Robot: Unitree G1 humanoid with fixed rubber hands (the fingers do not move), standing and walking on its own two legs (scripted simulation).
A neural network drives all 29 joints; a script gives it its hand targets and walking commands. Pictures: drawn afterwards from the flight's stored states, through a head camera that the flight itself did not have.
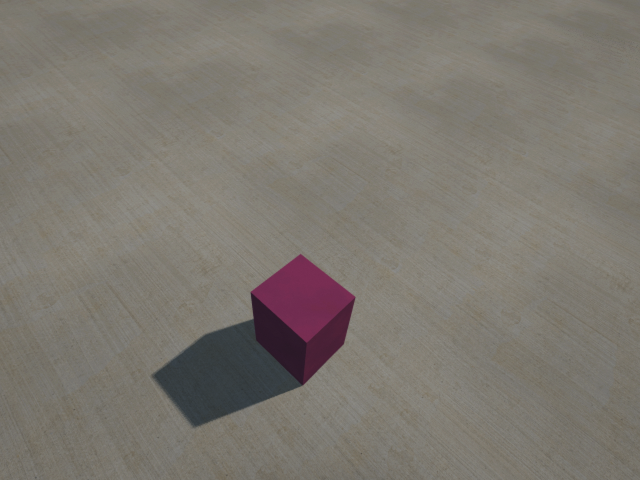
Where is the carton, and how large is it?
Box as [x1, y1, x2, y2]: [251, 254, 355, 384]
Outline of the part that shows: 300,254 252,290 251,299 256,340 296,379 303,384 343,343 355,297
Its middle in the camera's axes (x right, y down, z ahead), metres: -0.06 +0.24 +1.23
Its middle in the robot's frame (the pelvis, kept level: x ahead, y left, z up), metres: +0.69 +0.03 -0.62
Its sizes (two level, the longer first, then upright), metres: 0.224 0.203 0.296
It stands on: the floor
